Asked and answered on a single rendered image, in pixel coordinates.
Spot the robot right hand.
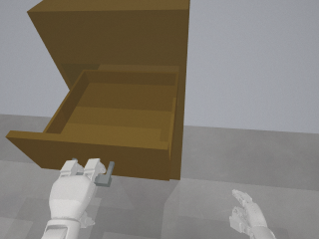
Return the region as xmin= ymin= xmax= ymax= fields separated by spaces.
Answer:
xmin=229 ymin=189 xmax=267 ymax=236

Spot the drawer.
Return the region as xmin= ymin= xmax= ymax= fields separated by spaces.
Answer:
xmin=5 ymin=70 xmax=179 ymax=181

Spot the robot right forearm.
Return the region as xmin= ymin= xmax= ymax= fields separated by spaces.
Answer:
xmin=249 ymin=225 xmax=276 ymax=239

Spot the robot left forearm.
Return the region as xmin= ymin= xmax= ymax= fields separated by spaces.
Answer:
xmin=41 ymin=217 xmax=81 ymax=239

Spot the robot left hand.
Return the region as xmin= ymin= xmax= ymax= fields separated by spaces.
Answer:
xmin=49 ymin=158 xmax=107 ymax=228

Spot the cabinet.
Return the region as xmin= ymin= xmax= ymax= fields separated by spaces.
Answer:
xmin=27 ymin=0 xmax=190 ymax=180

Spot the handle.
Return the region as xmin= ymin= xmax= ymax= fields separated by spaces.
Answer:
xmin=72 ymin=157 xmax=115 ymax=187

